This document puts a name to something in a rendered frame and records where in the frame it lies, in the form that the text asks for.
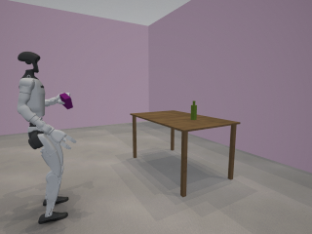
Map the right robot hand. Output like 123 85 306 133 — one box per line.
50 129 77 150

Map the robot left forearm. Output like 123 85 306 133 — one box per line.
45 97 59 107

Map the robot right forearm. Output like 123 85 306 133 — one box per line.
19 105 55 135

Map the left robot hand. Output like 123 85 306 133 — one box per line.
56 93 72 104

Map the robot left shin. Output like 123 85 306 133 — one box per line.
59 164 65 180

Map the robot right upper arm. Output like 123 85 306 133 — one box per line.
17 78 35 114

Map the sponge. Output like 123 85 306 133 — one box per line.
59 93 73 109

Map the robot head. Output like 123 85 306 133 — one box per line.
18 52 40 79

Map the table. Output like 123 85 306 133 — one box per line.
130 110 241 197

